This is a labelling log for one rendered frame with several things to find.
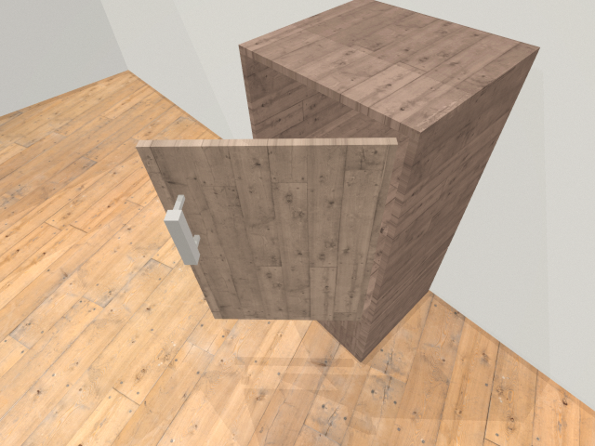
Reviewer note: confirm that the cupboard door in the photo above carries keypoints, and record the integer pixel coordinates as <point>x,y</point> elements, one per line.
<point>288,226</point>

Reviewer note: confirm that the handle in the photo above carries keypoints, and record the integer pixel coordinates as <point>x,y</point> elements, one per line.
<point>180,232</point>

